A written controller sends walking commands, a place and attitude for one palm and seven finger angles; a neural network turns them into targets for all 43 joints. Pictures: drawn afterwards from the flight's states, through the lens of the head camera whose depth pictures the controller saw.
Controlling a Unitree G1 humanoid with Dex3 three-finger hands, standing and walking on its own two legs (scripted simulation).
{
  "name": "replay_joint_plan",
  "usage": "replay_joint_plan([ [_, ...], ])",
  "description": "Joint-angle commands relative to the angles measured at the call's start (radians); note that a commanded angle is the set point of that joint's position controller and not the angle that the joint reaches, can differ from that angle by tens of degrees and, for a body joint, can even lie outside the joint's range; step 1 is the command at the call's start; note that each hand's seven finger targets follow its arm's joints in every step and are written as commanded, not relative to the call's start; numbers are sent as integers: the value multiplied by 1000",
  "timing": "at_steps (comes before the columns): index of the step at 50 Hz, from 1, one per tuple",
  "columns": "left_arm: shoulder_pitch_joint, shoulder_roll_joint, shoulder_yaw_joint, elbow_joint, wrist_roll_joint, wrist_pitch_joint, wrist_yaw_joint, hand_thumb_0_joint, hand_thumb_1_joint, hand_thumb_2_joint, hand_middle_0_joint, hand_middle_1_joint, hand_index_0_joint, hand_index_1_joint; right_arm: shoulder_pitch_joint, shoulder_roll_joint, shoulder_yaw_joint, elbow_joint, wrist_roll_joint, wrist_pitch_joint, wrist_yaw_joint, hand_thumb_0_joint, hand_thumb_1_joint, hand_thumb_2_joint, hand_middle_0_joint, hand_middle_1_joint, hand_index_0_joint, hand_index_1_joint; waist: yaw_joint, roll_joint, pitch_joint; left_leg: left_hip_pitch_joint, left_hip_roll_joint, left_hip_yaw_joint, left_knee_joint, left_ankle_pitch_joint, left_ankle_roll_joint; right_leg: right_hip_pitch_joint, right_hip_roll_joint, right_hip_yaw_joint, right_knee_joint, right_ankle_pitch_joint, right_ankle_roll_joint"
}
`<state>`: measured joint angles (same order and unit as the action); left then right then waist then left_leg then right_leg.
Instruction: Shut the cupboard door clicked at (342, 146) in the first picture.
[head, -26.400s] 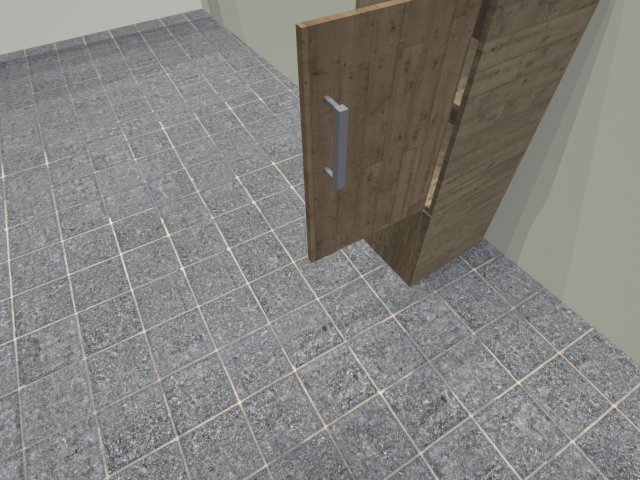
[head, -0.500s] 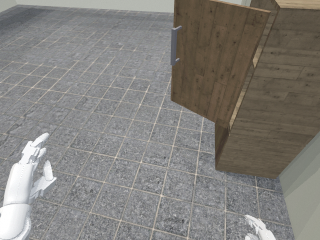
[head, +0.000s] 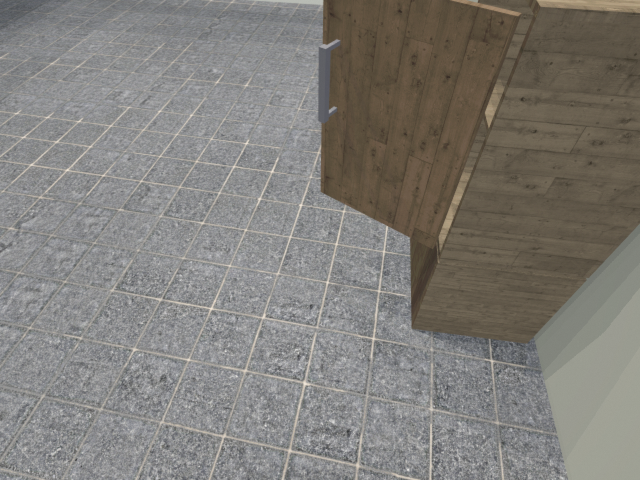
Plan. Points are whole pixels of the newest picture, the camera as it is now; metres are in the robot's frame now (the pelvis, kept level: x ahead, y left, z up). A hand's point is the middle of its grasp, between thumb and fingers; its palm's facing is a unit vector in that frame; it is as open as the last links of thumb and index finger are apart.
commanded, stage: let the arm hang, fingers relaxed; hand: left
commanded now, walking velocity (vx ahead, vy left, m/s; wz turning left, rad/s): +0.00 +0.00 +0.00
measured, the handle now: (329, 82) +0.92 +0.03 +0.03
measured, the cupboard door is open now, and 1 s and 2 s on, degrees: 61 61 61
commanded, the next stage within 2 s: look to check the result in 0.52 s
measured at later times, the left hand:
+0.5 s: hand out of the picture -0.01 +0.14 -0.18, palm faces +0.02 -0.99 -0.13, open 7.4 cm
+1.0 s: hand out of the picture -0.01 +0.17 -0.18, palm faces +0.01 -0.98 -0.19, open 7.4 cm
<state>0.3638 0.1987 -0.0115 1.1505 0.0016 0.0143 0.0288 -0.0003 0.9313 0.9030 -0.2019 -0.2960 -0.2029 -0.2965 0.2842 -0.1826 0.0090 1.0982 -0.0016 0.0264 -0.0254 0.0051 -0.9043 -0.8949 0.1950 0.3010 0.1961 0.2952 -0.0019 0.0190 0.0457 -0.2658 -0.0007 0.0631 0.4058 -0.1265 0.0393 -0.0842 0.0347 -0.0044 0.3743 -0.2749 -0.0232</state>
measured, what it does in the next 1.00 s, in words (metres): stands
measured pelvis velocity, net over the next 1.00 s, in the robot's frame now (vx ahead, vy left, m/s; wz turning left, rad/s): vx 0.02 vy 0.00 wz -0.02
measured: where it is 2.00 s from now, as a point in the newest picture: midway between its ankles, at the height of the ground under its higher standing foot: outside the picture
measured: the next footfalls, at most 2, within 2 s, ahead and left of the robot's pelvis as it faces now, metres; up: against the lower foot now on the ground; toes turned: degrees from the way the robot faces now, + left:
none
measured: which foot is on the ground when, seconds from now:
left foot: down 0.00-1.00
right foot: down 0.00-1.00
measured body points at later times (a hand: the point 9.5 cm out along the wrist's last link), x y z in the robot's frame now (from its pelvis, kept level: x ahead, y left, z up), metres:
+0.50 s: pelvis +0.01 +0.00 +0.00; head +0.01 +0.00 +0.45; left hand -0.01 +0.19 -0.17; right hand -0.02 -0.21 -0.16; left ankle +0.06 +0.09 -0.74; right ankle -0.05 -0.11 -0.74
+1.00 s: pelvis +0.02 +0.00 +0.00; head +0.02 +0.00 +0.45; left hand -0.01 +0.22 -0.16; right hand +0.01 -0.22 -0.16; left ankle +0.06 +0.09 -0.74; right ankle -0.05 -0.11 -0.74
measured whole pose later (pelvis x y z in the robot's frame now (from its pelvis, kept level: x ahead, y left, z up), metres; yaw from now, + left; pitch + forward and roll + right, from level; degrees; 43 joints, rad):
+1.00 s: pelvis +0.02 +0.00 +0.00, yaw -1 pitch -2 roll +0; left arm 0.34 0.14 -0.01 1.16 0.00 -0.01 0.04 0.00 0.90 0.90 -0.20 -0.30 -0.20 -0.30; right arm 0.27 -0.16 0.00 1.13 0.00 0.01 -0.04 0.00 -0.90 -0.89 0.19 0.30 0.20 0.30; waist 0.00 0.00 0.03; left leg -0.21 -0.01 0.09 0.39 -0.15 0.04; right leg -0.04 0.02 0.02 0.36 -0.29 -0.02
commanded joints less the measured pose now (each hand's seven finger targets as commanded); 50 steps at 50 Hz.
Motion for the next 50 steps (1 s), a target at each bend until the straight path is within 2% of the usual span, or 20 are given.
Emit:
replay_joint_plan([
  [1, 41, 63, 10, -17, 3, -28, 10, 0, 900, 900, -200, -300, -200, -300, 42, -93, -22, -15, -3, -24, -12, 0, -900, -900, 200, 300, 200, 300, -11, -57, 2, 127, 114, -120, -62, 30, 0, -141, -125, 97, -103, 69, -29],
  [3, 52, 50, 8, -7, 3, -27, 13, 0, 900, 900, -200, -300, -200, -300, 56, -85, -20, -1, -4, -21, -12, 0, -900, -900, 200, 300, 200, 300, -12, -74, 30, 120, 112, -118, -72, 0, -1, -156, -121, 101, -107, 38, -28],
  [5, 69, 45, 9, -3, 4, -27, 15, 0, 900, 900, -200, -300, -200, -300, 64, -73, -20, 8, -4, -20, -12, 0, -900, -900, 200, 300, 200, 300, -8, -49, 25, 120, 109, -115, -71, 7, 1, -152, -120, 103, -104, 44, -28],
  [9, 77, 23, 11, 1, 4, -26, 18, 0, 900, 900, -200, -300, -200, -300, 76, -49, -19, 21, -7, -20, -13, 0, -900, -900, 200, 300, 200, 300, -8, -47, 63, 105, 105, -108, -81, -22, -1, -170, -118, 102, -102, 29, -27],
  [21, 88, -2, 19, -2, 5, -30, 22, 0, 900, 900, -200, -300, -200, -300, 103, -24, -18, 27, -8, -30, -20, 0, -900, -900, 200, 300, 200, 300, -7, -6, 54, 103, 105, -105, -68, 38, 2, -137, -114, 100, -88, 93, -27],
  [28, 90, -4, 18, -1, 5, -30, 21, 0, 900, 900, -200, -300, -200, -300, 102, -31, -20, 25, -7, -28, -21, 0, -900, -900, 200, 300, 200, 300, -9, -14, 67, 113, 105, -105, -70, 20, 2, -150, -113, 104, -94, 83, -26],
  [31, 93, 1, 19, 0, 5, -33, 23, 0, 900, 900, -200, -300, -200, -300, 101, -36, -21, 23, -6, -31, -22, 0, -900, -900, 200, 300, 200, 300, -9, -27, 34, 130, 109, -106, -59, 67, 6, -127, -116, 103, -92, 121, -24],
  [32, 89, 2, 18, 0, 5, -33, 22, 0, 900, 900, -200, -300, -200, -300, 99, -40, -21, 23, -6, -30, -22, 0, -900, -900, 200, 300, 200, 300, -10, -27, 46, 128, 109, -105, -60, 62, 4, -131, -114, 103, -94, 116, -23],
  [42, 73, 30, 21, -2, 6, -33, 21, 0, 900, 900, -200, -300, -200, -300, 75, -72, -26, 18, -5, -29, -20, 0, -900, -900, 200, 300, 200, 300, -12, -39, 62, 138, 113, -109, -73, 38, 6, -138, -114, 105, -104, 90, -23],
  [48, 52, 50, 24, -6, 7, -32, 18, 0, 900, 900, -200, -300, -200, -300, 54, -90, -30, 14, -7, -31, -19, 0, -900, -900, 200, 300, 200, 300, -13, -18, 46, 150, 114, -112, -83, 31, 5, -131, -115, 107, -103, 86, -24],
  [50, 49, 56, 25, -7, 8, -33, 18, 0, 900, 900, -200, -300, -200, -300, 47, -96, -31, 10, -4, -31, -19, 0, -900, -900, 200, 300, 200, 300, -10, -34, 43, 154, 115, -114, -77, 42, 7, -128, -117, 104, -106, 94, -23],
])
